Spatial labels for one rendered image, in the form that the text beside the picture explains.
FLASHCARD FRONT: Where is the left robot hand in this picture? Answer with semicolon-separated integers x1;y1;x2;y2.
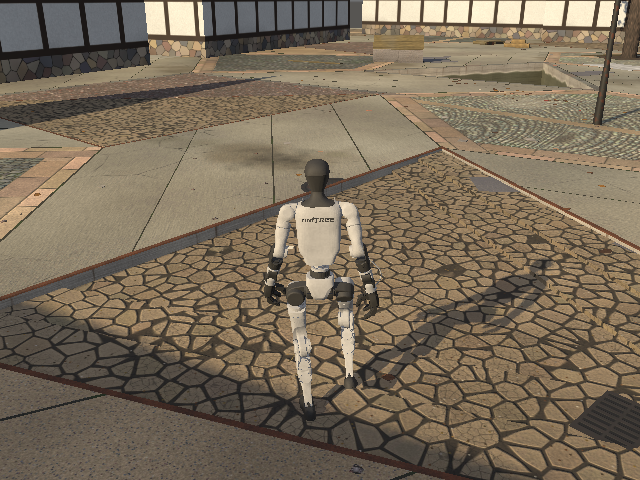
264;283;286;306

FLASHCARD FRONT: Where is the left robot upper arm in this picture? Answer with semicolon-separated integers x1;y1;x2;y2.
273;203;297;259

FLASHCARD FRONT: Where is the robot left forearm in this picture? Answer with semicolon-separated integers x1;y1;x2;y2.
264;243;283;286

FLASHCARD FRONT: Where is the robot left shin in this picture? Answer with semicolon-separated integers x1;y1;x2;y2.
293;340;313;407

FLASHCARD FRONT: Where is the right robot upper arm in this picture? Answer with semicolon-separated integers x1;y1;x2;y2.
339;201;365;258

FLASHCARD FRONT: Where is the right robot hand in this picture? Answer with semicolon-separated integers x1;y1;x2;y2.
356;291;379;319

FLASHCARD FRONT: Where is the robot right forearm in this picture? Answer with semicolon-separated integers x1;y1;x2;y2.
355;243;377;294

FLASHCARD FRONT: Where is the robot right foot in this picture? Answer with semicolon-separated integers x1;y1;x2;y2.
344;374;358;389

